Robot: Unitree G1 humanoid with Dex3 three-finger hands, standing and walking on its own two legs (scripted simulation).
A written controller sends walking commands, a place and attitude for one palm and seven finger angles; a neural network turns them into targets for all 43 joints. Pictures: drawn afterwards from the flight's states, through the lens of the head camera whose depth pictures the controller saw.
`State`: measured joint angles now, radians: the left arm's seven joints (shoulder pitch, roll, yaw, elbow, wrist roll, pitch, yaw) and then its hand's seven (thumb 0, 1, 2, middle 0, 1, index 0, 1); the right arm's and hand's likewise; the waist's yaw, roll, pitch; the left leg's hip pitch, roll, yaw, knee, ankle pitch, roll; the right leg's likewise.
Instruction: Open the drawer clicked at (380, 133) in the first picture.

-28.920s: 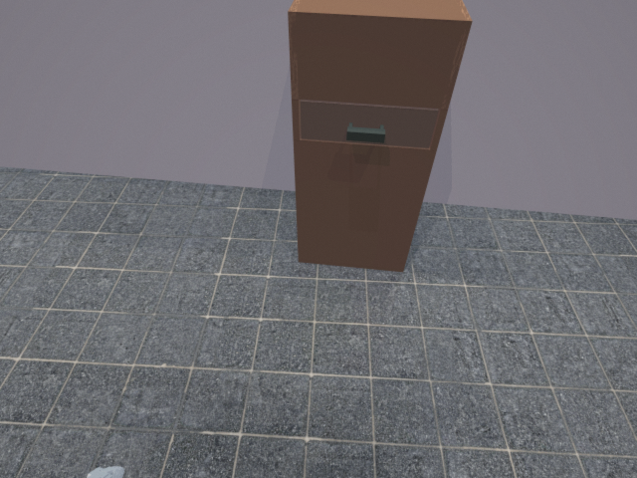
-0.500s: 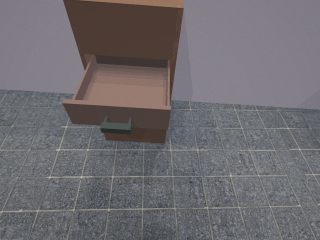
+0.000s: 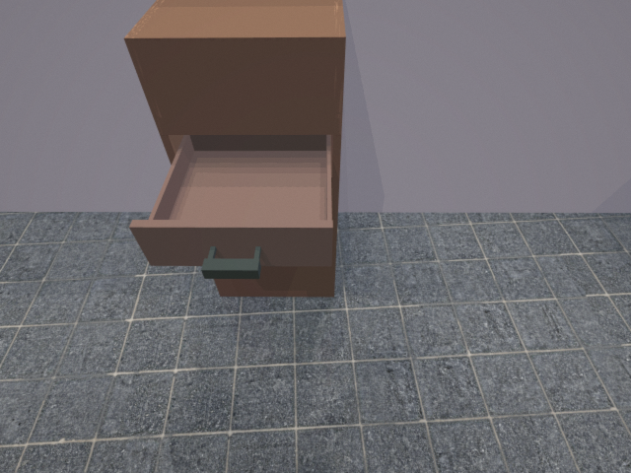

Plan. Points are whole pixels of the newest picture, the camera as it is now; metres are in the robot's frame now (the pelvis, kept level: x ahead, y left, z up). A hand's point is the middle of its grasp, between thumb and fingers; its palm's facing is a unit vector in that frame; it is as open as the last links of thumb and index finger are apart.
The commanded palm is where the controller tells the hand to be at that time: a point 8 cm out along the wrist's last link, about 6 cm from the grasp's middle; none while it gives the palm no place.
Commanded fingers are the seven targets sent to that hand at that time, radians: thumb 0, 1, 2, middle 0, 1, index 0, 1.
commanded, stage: let the arm hang, fingers relaxed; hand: left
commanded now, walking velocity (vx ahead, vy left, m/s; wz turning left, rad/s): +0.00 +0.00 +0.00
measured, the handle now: (233, 259) +0.51 +0.20 -0.12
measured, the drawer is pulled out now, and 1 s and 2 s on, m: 0.30 0.30 0.30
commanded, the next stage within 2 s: look to check the result in 0.24 s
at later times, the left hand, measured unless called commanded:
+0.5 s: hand out of the picture -0.03 +0.14 -0.17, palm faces +0.06 -0.98 -0.19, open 7.4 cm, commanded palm none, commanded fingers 0.00 0.90 0.90 -0.20 -0.30 -0.20 -0.30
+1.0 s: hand out of the picture -0.01 +0.13 -0.17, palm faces +0.06 -0.98 -0.19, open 7.4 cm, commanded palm none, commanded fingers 0.00 0.90 0.90 -0.20 -0.30 -0.20 -0.30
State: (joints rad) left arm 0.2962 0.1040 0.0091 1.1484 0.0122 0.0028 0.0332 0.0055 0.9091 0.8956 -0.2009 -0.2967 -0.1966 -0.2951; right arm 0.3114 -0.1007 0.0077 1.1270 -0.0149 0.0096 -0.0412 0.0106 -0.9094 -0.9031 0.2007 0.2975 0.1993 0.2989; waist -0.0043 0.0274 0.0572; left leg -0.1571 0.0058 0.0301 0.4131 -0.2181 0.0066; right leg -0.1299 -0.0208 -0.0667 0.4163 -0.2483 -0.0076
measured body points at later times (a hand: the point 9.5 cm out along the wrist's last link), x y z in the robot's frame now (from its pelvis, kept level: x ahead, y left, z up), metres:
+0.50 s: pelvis +0.00 -0.02 +0.00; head +0.02 -0.03 +0.45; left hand -0.03 +0.19 -0.16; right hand -0.03 -0.22 -0.17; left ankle +0.01 +0.12 -0.74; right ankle -0.01 -0.11 -0.74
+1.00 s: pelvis +0.00 -0.03 +0.00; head +0.02 -0.05 +0.45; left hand -0.01 +0.18 -0.16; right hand -0.02 -0.23 -0.17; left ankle +0.01 +0.12 -0.74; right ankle -0.01 -0.11 -0.74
